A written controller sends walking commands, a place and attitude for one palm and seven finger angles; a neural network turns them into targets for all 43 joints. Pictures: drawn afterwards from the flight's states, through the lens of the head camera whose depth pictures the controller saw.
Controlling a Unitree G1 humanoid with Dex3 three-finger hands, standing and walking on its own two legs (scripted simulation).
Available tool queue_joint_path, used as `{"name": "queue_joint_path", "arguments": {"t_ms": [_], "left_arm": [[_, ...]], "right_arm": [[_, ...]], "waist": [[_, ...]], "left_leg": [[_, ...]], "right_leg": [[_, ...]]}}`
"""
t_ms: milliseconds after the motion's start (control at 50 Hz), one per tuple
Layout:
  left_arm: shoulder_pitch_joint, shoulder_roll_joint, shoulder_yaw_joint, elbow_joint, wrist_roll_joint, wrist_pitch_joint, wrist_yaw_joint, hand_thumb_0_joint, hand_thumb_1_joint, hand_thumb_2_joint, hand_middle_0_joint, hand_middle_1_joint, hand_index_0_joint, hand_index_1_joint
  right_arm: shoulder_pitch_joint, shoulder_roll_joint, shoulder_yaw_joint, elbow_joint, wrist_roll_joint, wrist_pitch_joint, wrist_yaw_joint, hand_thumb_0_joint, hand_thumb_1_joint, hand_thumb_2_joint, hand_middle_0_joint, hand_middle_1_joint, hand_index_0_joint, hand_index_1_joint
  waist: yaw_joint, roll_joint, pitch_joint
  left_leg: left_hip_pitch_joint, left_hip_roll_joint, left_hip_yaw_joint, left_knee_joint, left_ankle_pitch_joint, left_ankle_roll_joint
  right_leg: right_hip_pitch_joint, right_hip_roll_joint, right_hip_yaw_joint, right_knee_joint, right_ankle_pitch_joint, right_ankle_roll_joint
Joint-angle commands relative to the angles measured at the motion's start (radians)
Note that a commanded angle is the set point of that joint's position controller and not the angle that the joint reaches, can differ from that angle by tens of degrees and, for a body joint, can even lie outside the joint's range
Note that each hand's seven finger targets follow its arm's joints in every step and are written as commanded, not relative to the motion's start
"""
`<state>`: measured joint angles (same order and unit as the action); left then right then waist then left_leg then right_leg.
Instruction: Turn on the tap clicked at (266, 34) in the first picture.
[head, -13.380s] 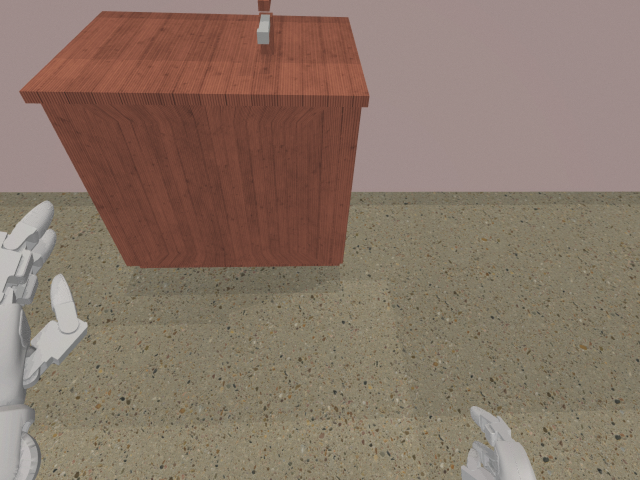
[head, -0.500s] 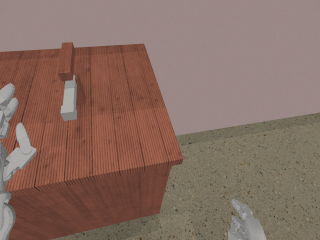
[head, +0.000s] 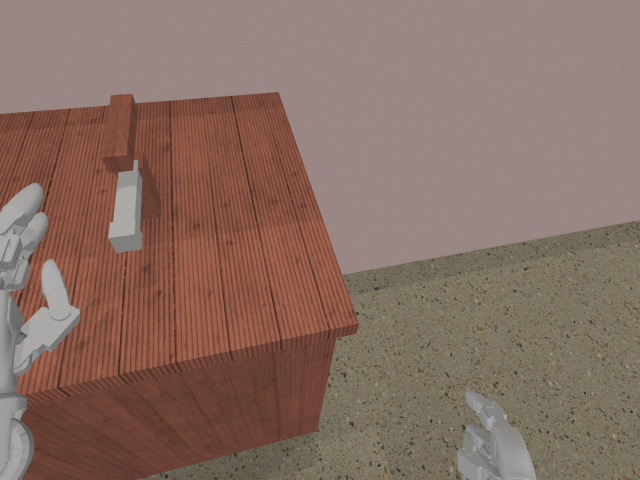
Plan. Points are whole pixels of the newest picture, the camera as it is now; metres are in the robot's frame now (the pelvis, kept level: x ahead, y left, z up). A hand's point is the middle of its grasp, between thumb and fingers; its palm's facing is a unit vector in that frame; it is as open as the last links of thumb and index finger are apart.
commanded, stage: look again from close up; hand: left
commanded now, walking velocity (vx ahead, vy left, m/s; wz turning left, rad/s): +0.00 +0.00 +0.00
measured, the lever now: (126, 236) +0.34 +0.27 +0.11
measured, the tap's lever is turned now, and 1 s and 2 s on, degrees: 0 0 0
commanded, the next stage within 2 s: shuffle to correct the standing spot in 0.22 s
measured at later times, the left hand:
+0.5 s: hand (69, 312) +0.22 +0.25 +0.16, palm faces +0.41 -0.84 -0.36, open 7.4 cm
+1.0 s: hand (74, 317) +0.22 +0.25 +0.15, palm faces +0.38 -0.83 -0.40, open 7.4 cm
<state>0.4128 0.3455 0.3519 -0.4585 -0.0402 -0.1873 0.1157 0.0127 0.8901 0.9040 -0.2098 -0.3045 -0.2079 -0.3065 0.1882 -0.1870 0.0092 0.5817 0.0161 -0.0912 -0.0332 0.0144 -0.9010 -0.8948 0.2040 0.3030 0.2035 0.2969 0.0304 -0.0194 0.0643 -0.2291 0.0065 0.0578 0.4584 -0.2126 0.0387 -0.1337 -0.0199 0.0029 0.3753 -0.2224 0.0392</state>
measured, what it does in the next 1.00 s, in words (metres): stands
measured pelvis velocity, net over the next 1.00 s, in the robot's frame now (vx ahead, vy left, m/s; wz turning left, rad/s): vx -0.01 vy -0.01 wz -0.01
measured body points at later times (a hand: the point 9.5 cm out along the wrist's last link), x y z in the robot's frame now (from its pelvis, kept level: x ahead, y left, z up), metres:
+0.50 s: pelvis +0.00 +0.00 +0.00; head +0.03 +0.02 +0.45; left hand +0.19 +0.30 +0.18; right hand +0.18 -0.22 -0.07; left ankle +0.02 +0.09 -0.74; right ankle -0.01 -0.15 -0.74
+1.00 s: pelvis -0.01 -0.01 +0.00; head +0.02 +0.01 +0.44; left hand +0.19 +0.30 +0.17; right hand +0.15 -0.25 -0.08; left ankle +0.02 +0.09 -0.74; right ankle -0.01 -0.15 -0.74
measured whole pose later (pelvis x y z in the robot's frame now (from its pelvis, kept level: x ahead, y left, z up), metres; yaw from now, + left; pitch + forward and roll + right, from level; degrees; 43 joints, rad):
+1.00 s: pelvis -0.01 -0.01 +0.00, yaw -1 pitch -1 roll -1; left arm 0.40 0.38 0.39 -0.40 -0.04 -0.22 0.09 0.01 0.88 0.90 -0.22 -0.31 -0.21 -0.31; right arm 0.24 -0.22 -0.02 0.59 0.02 -0.12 -0.05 0.02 -0.90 -0.90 0.20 0.30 0.20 0.30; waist 0.02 -0.03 0.07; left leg -0.26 0.01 0.07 0.50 -0.22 0.04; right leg -0.18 -0.02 0.01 0.46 -0.25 0.03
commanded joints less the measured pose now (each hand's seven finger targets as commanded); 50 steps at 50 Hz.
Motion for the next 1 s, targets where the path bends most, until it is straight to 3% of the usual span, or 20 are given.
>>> {"name": "queue_joint_path", "arguments": {"t_ms": [0,20,300,320,400,420,500,540,560,580,600,620,640,660,720,760,800,880,920,980], "left_arm": [[-0.076,0.189,0.123,-0.222,-0.002,-0.056,0.02,0.0,0.9,0.9,-0.2,-0.3,-0.2,-0.3],[-0.073,0.162,0.099,-0.212,-0.004,-0.057,0.018,0.0,0.9,0.9,-0.2,-0.3,-0.2,-0.3],[-0.049,0.181,0.12,-0.236,0.0,-0.06,0.022,0.0,0.9,0.9,-0.2,-0.3,-0.2,-0.3],[-0.059,0.155,0.094,-0.234,-0.002,-0.061,0.019,0.0,0.9,0.9,-0.2,-0.3,-0.2,-0.3],[-0.085,0.186,0.123,-0.252,-0.005,-0.054,0.018,0.0,0.9,0.9,-0.2,-0.3,-0.2,-0.3],[-0.082,0.163,0.102,-0.24,-0.007,-0.052,0.015,0.0,0.9,0.9,-0.2,-0.3,-0.2,-0.3],[-0.079,0.183,0.124,-0.259,-0.011,-0.042,0.015,0.0,0.9,0.9,-0.2,-0.3,-0.2,-0.3],[-0.065,0.158,0.102,-0.251,-0.013,-0.037,0.012,0.0,0.9,0.9,-0.2,-0.3,-0.2,-0.3],[-1.05,0.95,0.67,-0.446,0.158,-0.148,-0.009,0.0,0.9,0.9,-0.2,-0.3,-0.2,-0.3],[-0.47,0.339,0.274,0.126,0.056,-0.105,-0.057,0.0,0.9,0.9,-0.2,-0.3,-0.2,-0.3],[-0.261,0.155,0.14,0.083,-0.008,-0.073,-0.055,0.0,0.9,0.9,-0.2,-0.3,-0.2,-0.3],[-0.256,0.175,0.092,-0.097,0.001,-0.089,-0.06,0.0,0.9,0.9,-0.2,-0.3,-0.2,-0.3],[-0.162,0.162,0.083,-0.128,-0.003,-0.089,-0.052,0.0,0.9,0.9,-0.2,-0.3,-0.2,-0.3],[-0.096,0.135,0.057,-0.169,-0.004,-0.087,-0.046,0.0,0.9,0.9,-0.2,-0.3,-0.2,-0.3],[0.022,0.178,0.097,-0.151,-0.011,-0.072,-0.018,0.0,0.9,0.9,-0.2,-0.3,-0.2,-0.3],[0.009,0.229,0.162,-0.136,-0.018,-0.08,-0.008,0.0,0.9,0.9,-0.2,-0.3,-0.2,-0.3],[-0.054,0.288,0.221,-0.169,-0.019,-0.09,0.001,0.0,0.9,0.9,-0.2,-0.3,-0.2,-0.3],[-0.118,0.231,0.175,-0.182,-0.014,-0.11,-0.004,0.0,0.9,0.9,-0.2,-0.3,-0.2,-0.3],[-0.153,0.209,0.147,-0.193,-0.005,-0.112,-0.005,0.0,0.9,0.9,-0.2,-0.3,-0.2,-0.3],[-0.119,0.165,0.099,-0.198,0.005,-0.107,-0.006,0.0,0.9,0.9,-0.2,-0.3,-0.2,-0.3]], "right_arm": [[-0.098,-0.131,-0.05,-0.159,0.001,-0.057,-0.016,0.0,-0.9,-0.9,0.2,0.3,0.2,0.3],[-0.088,-0.133,-0.049,-0.158,-0.001,-0.054,-0.014,0.0,-0.9,-0.9,0.2,0.3,0.2,0.3],[-0.092,-0.131,-0.055,-0.156,0.007,-0.057,-0.015,0.0,-0.9,-0.9,0.2,0.3,0.2,0.3],[-0.075,-0.133,-0.053,-0.153,0.003,-0.055,-0.013,0.0,-0.9,-0.9,0.2,0.3,0.2,0.3],[-0.088,-0.127,-0.056,-0.161,0.008,-0.051,-0.01,0.0,-0.9,-0.9,0.2,0.3,0.2,0.3],[-0.076,-0.13,-0.057,-0.162,0.003,-0.048,-0.007,0.0,-0.9,-0.9,0.2,0.3,0.2,0.3],[-0.08,-0.125,-0.063,-0.171,0.01,-0.045,0.002,0.0,-0.9,-0.9,0.2,0.3,0.2,0.3],[-0.072,-0.125,-0.065,-0.177,0.007,-0.043,0.009,0.0,-0.9,-0.9,0.2,0.3,0.2,0.3],[0.034,-0.17,-0.078,-0.125,-0.067,-0.102,0.01,0.0,-0.9,-0.9,0.2,0.3,0.2,0.3],[-0.019,-0.057,-0.045,-0.074,-0.032,-0.107,0.005,0.0,-0.9,-0.9,0.2,0.3,0.2,0.3],[-0.019,-0.12,-0.091,-0.15,0.009,-0.108,0.016,0.0,-0.9,-0.9,0.2,0.3,0.2,0.3],[-0.01,-0.147,-0.091,-0.177,0.0,-0.113,0.024,0.0,-0.9,-0.9,0.2,0.3,0.2,0.3],[-0.03,-0.136,-0.08,-0.176,0.006,-0.106,0.04,0.0,-0.9,-0.9,0.2,0.3,0.2,0.3],[-0.047,-0.132,-0.071,-0.183,0.009,-0.103,0.052,0.0,-0.9,-0.9,0.2,0.3,0.2,0.3],[-0.065,-0.135,-0.063,-0.181,0.007,-0.081,0.038,0.0,-0.9,-0.9,0.2,0.3,0.2,0.3],[-0.081,-0.13,-0.058,-0.182,0.003,-0.072,0.013,0.0,-0.9,-0.9,0.2,0.3,0.2,0.3],[-0.093,-0.134,-0.056,-0.176,0.0,-0.062,-0.012,0.0,-0.9,-0.9,0.2,0.3,0.2,0.3],[-0.081,-0.139,-0.057,-0.174,-0.002,-0.081,-0.026,0.0,-0.9,-0.9,0.2,0.3,0.2,0.3],[-0.084,-0.142,-0.053,-0.171,-0.003,-0.096,-0.027,0.0,-0.9,-0.9,0.2,0.3,0.2,0.3],[-0.068,-0.144,-0.06,-0.162,-0.001,-0.118,-0.011,0.0,-0.9,-0.9,0.2,0.3,0.2,0.3]], "waist": [[-0.003,0.069,-0.15],[-0.007,0.064,-0.15],[-0.005,0.094,-0.149],[-0.012,0.091,-0.147],[-0.01,0.124,-0.143],[-0.013,0.127,-0.142],[-0.011,0.122,-0.158],[-0.011,0.12,-0.168],[0.018,-0.031,-0.075],[-0.006,-0.019,-0.238],[0.01,0.224,-0.306],[0.001,0.284,-0.324],[0.009,0.267,-0.301],[0.013,0.196,-0.278],[0.007,-0.083,-0.186],[0.0,-0.143,-0.129],[-0.009,-0.085,-0.102],[-0.01,0.072,-0.105],[-0.009,0.099,-0.114],[-0.005,0.082,-0.162]], "left_leg": [[0.07,0.052,-0.065,-0.093,0.083,-0.017],[0.051,0.051,-0.071,-0.097,0.071,-0.014],[0.058,0.065,-0.08,-0.103,0.073,-0.012],[0.04,0.069,-0.101,-0.119,0.073,-0.013],[0.064,0.109,-0.116,-0.138,0.083,-0.017],[0.044,0.118,-0.13,-0.142,0.08,-0.011],[0.068,0.135,-0.116,-0.112,0.117,-0.013],[0.041,0.132,-0.111,-0.092,0.123,-0.008],[-0.057,0.152,-0.106,0.062,0.264,0.008],[0.115,0.069,-0.087,0.004,0.318,-0.008],[0.237,0.072,-0.039,-0.006,0.387,-0.037],[0.222,0.109,-0.061,0.034,0.407,-0.004],[0.158,0.108,-0.059,0.035,0.354,0.007],[0.095,0.082,-0.045,0.041,0.276,0.0],[0.014,0.021,-0.021,0.068,0.022,-0.02],[0.007,0.002,-0.03,0.074,-0.046,-0.02],[0.046,0.015,-0.046,0.033,-0.047,-0.016],[0.041,0.062,-0.088,-0.076,-0.047,0.007],[0.026,0.081,-0.104,-0.111,-0.061,0.014],[0.058,0.076,-0.091,-0.081,0.037,0.012]], "right_leg": [[0.011,-0.017,0.021,-0.046,0.165,-0.042],[0.026,-0.018,0.014,-0.044,0.153,-0.042],[0.021,-0.017,0.011,-0.02,0.152,-0.042],[0.031,-0.009,-0.002,-0.01,0.137,-0.041],[0.002,0.007,-0.014,0.021,0.103,-0.031],[0.009,0.009,-0.02,0.029,0.093,-0.03],[-0.006,0.01,-0.019,0.025,0.101,-0.029],[0.022,0.002,-0.014,0.017,0.108,-0.032],[-0.145,-0.064,0.057,-0.001,0.137,-0.069],[-0.129,-0.066,0.072,0.051,0.232,-0.108],[-0.086,-0.026,0.067,0.102,0.273,-0.103],[-0.086,-0.034,0.086,0.124,0.264,-0.065],[-0.046,-0.043,0.071,0.105,0.237,-0.047],[-0.011,-0.048,0.084,0.062,0.238,-0.041],[-0.056,-0.099,0.149,-0.049,0.13,-0.07],[-0.14,-0.126,0.174,-0.105,-0.038,-0.093],[-0.2,-0.117,0.152,-0.107,-0.129,-0.094],[-0.115,-0.034,0.067,-0.023,-0.051,-0.063],[-0.067,-0.017,0.028,0.011,-0.005,-0.052],[-0.02,-0.02,0.027,0.014,0.1,-0.051]]}}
